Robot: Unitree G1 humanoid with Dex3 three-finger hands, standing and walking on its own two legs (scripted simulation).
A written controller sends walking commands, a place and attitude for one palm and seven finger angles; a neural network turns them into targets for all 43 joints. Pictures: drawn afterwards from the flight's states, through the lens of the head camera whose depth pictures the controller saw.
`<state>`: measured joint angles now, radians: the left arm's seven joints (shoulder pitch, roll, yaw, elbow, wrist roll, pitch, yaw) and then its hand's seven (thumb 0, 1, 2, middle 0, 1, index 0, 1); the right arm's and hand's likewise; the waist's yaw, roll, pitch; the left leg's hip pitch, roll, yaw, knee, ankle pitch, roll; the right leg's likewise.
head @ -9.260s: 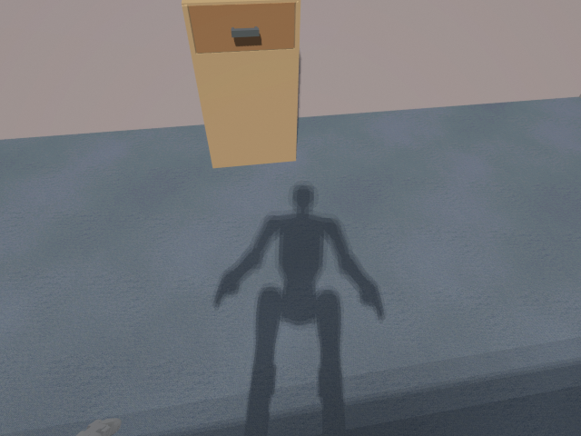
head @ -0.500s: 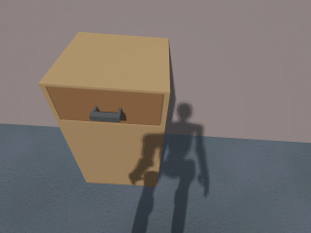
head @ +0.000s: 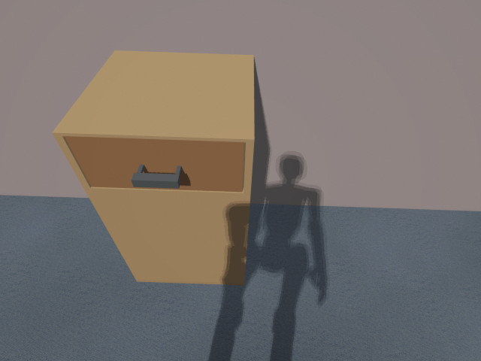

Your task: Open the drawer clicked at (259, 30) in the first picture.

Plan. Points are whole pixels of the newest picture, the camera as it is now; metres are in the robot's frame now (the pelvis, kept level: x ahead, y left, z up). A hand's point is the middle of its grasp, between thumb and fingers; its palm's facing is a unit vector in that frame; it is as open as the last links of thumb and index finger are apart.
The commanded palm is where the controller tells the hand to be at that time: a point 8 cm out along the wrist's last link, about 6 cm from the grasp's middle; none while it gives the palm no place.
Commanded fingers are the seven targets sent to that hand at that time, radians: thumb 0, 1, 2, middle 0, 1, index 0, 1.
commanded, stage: come to a stop and stand still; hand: left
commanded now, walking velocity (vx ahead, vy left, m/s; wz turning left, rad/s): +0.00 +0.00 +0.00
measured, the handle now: (158, 174) +0.54 +0.24 -0.05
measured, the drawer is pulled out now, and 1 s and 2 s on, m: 0.00 0.00 0.00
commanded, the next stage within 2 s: look again from close up in 0.02 s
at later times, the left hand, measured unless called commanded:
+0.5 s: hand out of the picture -0.03 +0.20 -0.17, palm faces +0.02 -0.98 -0.18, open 7.4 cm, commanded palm none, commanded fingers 0.00 0.90 0.90 -0.20 -0.30 -0.20 -0.30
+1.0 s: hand out of the picture -0.03 +0.18 -0.17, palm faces +0.04 -0.99 -0.16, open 7.4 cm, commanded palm none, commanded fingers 0.00 0.90 0.90 -0.20 -0.30 -0.20 -0.30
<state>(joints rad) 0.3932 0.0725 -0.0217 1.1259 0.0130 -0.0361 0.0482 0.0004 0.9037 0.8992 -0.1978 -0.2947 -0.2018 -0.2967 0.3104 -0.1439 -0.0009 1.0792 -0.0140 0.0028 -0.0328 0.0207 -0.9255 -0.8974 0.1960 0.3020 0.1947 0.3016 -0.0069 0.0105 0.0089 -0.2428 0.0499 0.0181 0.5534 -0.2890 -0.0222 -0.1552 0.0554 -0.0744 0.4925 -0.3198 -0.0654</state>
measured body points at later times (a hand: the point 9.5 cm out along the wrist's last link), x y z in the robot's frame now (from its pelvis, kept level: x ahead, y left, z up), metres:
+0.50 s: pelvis -0.02 +0.03 +0.00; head -0.02 +0.04 +0.45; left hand -0.03 +0.26 -0.16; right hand -0.04 -0.18 -0.15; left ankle +0.00 +0.13 -0.73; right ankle -0.03 -0.08 -0.73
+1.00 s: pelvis +0.01 +0.03 +0.00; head +0.01 +0.03 +0.45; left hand -0.03 +0.24 -0.16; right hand -0.01 -0.19 -0.16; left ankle +0.00 +0.13 -0.73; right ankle -0.03 -0.08 -0.73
